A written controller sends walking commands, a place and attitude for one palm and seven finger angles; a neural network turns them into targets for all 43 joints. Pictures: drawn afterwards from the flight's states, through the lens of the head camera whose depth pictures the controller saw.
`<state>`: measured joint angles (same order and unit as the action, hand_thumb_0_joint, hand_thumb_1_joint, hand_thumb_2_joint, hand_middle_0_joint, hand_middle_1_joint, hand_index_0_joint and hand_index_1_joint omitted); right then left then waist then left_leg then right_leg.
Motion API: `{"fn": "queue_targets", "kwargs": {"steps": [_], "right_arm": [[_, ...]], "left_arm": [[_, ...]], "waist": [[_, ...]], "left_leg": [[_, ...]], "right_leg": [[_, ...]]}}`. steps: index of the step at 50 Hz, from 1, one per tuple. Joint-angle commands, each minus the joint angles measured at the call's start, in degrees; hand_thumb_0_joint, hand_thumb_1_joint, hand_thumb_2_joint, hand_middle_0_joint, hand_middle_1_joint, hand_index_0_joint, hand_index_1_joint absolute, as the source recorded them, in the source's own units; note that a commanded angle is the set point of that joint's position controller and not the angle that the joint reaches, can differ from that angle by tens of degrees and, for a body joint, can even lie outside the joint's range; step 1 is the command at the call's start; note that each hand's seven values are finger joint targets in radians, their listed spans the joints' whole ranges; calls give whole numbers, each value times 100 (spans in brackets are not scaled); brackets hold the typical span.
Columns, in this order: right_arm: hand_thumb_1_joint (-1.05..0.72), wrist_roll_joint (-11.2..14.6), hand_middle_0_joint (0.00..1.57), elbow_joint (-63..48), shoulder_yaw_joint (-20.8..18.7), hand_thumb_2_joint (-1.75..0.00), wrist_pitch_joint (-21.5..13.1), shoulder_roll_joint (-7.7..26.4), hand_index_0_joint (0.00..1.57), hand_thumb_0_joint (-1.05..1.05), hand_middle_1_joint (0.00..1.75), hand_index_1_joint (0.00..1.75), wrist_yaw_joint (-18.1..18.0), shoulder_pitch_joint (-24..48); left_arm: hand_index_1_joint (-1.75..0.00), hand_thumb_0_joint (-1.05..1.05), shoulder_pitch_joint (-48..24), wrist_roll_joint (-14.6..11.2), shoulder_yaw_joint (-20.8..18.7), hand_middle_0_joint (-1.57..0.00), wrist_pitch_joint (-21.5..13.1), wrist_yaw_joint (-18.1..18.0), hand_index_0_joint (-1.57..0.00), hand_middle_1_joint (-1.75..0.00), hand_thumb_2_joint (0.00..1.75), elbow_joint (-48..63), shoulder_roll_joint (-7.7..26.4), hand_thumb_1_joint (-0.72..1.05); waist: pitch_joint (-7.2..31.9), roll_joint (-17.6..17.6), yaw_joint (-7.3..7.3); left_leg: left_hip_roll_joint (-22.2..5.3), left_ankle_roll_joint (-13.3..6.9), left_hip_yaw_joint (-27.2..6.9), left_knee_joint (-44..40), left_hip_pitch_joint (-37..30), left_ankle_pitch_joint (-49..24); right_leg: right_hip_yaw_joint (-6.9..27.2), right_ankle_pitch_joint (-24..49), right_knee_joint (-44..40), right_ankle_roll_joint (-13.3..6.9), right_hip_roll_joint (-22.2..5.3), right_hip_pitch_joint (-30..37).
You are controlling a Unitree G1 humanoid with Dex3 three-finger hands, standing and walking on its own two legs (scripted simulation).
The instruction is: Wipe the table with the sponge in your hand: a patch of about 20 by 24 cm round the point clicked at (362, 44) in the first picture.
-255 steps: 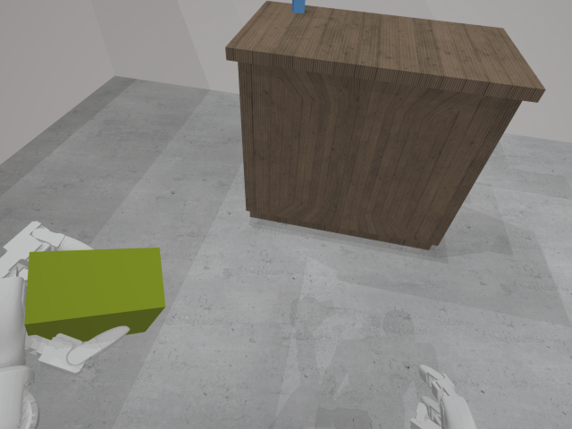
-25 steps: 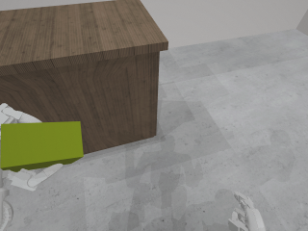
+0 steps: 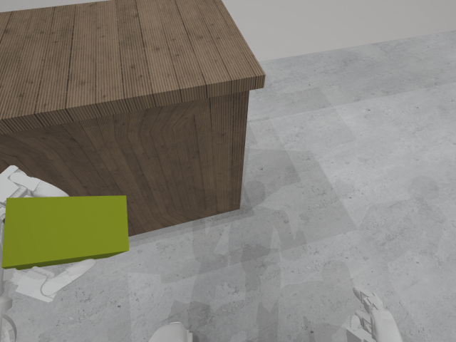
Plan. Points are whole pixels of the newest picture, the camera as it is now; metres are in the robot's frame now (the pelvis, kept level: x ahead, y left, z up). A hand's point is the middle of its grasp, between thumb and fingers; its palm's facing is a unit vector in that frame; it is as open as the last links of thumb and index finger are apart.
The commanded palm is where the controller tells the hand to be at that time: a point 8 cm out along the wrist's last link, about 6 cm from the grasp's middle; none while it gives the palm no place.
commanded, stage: take the last steps up to it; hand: left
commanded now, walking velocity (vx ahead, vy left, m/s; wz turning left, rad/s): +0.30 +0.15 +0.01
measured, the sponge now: (84, 232) +0.23 +0.20 +0.14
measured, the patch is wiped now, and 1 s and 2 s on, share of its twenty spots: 0.00 0.00 0.00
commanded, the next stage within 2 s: come to a stop and stand still in 0.78 s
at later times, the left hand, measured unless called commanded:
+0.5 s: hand (51, 154) +0.33 +0.27 +0.17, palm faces +0.41 -0.78 -0.48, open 10.7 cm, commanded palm +0.27 +0.31 +0.18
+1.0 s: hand (42, 118) +0.39 +0.31 +0.17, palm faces +0.39 -0.79 -0.48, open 10.7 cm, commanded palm +0.34 +0.36 +0.18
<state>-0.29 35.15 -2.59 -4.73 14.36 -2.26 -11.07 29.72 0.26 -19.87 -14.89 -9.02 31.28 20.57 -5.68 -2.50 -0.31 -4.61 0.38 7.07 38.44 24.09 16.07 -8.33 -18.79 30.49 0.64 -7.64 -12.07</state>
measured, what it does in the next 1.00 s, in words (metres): walks ahead: left foot, then right foot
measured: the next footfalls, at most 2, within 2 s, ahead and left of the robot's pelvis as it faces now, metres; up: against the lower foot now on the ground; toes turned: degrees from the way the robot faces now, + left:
left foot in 0.06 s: +0.11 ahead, +0.16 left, +0.00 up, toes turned +8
right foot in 0.34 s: +0.16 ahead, -0.06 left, +0.00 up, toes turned -11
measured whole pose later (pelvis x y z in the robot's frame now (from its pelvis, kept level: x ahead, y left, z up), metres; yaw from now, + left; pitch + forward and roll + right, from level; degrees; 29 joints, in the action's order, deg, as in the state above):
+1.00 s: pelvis +0.18 +0.08 -0.02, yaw +0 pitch -1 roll +0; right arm 0.7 35.5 2.0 -5.3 8.6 -2.3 -12.1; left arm 27.8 -1.1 -20.2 -12.9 -8.7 29.4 21.7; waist -3.3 2.5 -0.5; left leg -4.4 1.0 6.8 37.7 18.1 18.7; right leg -9.2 -17.2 36.0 -2.6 -1.5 -16.7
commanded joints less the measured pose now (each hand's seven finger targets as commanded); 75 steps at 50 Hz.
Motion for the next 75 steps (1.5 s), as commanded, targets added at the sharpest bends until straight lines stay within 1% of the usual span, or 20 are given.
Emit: {"fn": "queue_targets", "kwargs": {"steps": [1,3,5,15,16,18,19,25,32,35,37,40,46,50,54,59,60,61,67,75], "right_arm": [[-90,27,20,-913,-172,-90,-286,246,20,0,30,30,-139,196],[-90,96,20,-975,-298,-90,-284,520,20,0,30,30,-104,157],[-90,83,20,-891,-255,-90,-361,407,20,0,30,30,-112,241],[-90,83,20,-705,-39,-90,-462,343,20,0,30,30,-132,288],[-90,92,20,-670,-46,-90,-406,287,20,0,30,30,-147,285],[-90,69,20,-774,-55,-90,-361,268,20,0,30,30,-86,388],[-90,62,20,-663,-122,-90,-365,348,20,0,30,30,-38,403],[-90,13,20,-646,23,-90,-175,171,20,0,30,30,-24,495],[-90,9,20,-910,-130,-90,-200,196,20,0,30,30,-124,318],[-90,120,20,-1045,-276,-90,-237,494,20,0,30,30,-116,159],[-90,84,20,-877,-235,-90,-262,415,20,0,30,30,-95,171],[-90,140,20,-842,-183,-90,-380,367,20,0,30,30,-20,292],[-90,90,20,-785,53,-90,-384,325,20,0,30,30,-130,286],[-90,110,20,-863,16,-90,-254,292,20,0,30,30,-47,304],[-90,45,20,-805,280,-90,-161,35,20,0,30,30,-122,606],[-90,-26,20,-1012,174,-90,-35,110,20,0,30,30,-168,466],[-90,162,20,-1286,242,-90,-198,396,20,0,30,30,-497,-2],[-90,149,20,-1190,143,-90,-411,-180,20,0,30,30,-267,64],[-90,-4,20,-1321,46,-90,-618,603,20,0,30,30,210,47],[-90,-94,20,-1302,136,-90,-607,596,20,0,30,30,5,492]], "left_arm": [[-160,0,-534,-118,-943,-120,-361,-252,-120,-160,130,1269,1097,10],[-160,0,-817,-157,-893,-120,-443,-218,-120,-160,130,1370,1045,10],[-160,0,-618,-176,-998,-120,-434,-119,-120,-160,130,818,1275,10],[-160,0,-384,-175,-920,-120,-153,-83,-120,-160,130,925,1121,10],[-160,0,-494,-143,-896,-120,-140,-76,-120,-160,130,770,1112,10],[-160,0,-727,-237,-1148,-120,-125,-87,-120,-160,130,418,1354,10],[-160,0,-925,-271,-1043,-120,-200,-52,-120,-160,130,545,1316,10],[-160,0,-667,-114,-817,-120,-437,-53,-120,-160,130,827,1064,10],[-160,0,-646,-118,-923,-120,-319,-239,-120,-160,130,1321,1168,10],[-160,0,-754,-156,-869,-120,-438,-200,-120,-160,130,1373,1121,10],[-160,0,-505,-144,-954,-120,-380,-142,-120,-160,130,1003,1207,10],[-160,0,-596,-175,-766,-120,-368,-74,-120,-160,130,1641,1027,10],[-160,0,-446,-222,-843,-120,-79,-115,-120,-160,130,951,1077,10],[-160,0,-842,-312,-775,-120,116,-82,-120,-160,130,395,1067,10],[-160,0,-633,-146,-808,-120,10,-153,-120,-160,130,524,1080,10],[-160,0,-212,-147,-851,-120,15,-223,-120,-160,130,1226,1049,10],[-160,0,-6166,-405,-3247,-120,-824,-218,-120,-160,130,2295,5475,10],[-160,0,-3348,-308,-2083,-120,-443,-98,-120,-160,130,-88,2104,10],[-160,0,-1131,-335,-488,-120,-408,149,-120,-160,130,472,905,10],[-160,0,-1750,-120,-968,-120,-98,-11,-120,-160,130,546,1315,10]], "waist": [[1432,14,72],[1569,2164,118],[1370,2015,58],[1299,1130,-36],[1292,457,-34],[1147,-1552,-79],[938,-1254,-16],[1127,-614,58],[1308,-274,40],[1485,2077,54],[1362,1977,92],[1196,1828,22],[1104,1066,6],[947,-1395,51],[1203,-655,20],[1553,-434,-38],[1533,971,152],[1701,1134,-218],[1141,476,-173],[736,963,-126]], "left_leg": [[304,-89,425,-1460,-1626,-638],[-1429,-961,-2086,-1707,-2918,-2290],[-1882,-1628,-2870,-1981,-2451,-1356],[-797,-634,-466,-970,-808,-920],[-543,-482,-287,-113,-250,-406],[339,-14,-319,2567,1584,1442],[152,76,-878,3247,1668,1186],[-92,99,-356,1349,591,387],[360,32,420,-1240,-1303,-617],[-1545,-994,-2230,-1743,-2534,-2752],[-1740,-1491,-2458,-1809,-2228,-2105],[-1077,-1077,-1144,-1725,-1631,-1915],[-935,-555,-764,-1288,-674,-839],[366,187,-328,1441,276,1258],[286,198,-462,1324,156,1060],[439,144,-184,-648,-656,17],[115,-101,-805,-1968,-690,-535],[-298,-96,-730,-1277,-1195,-1382],[170,31,-445,-1126,-941,-524],[-150,-33,-669,-2301,-677,272]], "right_leg": [[558,1859,463,-388,-561,359],[35,-1370,2887,72,443,-1731],[636,-1751,3998,17,266,-2462],[-219,264,-73,49,505,320],[427,491,-559,-144,62,830],[3860,1069,-1465,-1127,-2034,1366],[3880,1018,-1554,-1264,-2143,1045],[852,3649,-758,-727,-1190,734],[630,2105,33,-437,-775,351],[153,-1883,2930,56,465,-1628],[589,-1759,3575,36,261,-2172],[268,-938,2621,83,271,-1603],[41,222,-161,91,550,243],[2914,3198,-1246,-931,-1499,441],[1315,5181,-560,-775,-1068,979],[1003,3914,-427,-619,-711,1070],[669,2061,338,228,-55,555],[496,190,503,-35,236,-325],[1023,1300,-594,-276,222,205],[536,481,-522,-84,650,282]]}}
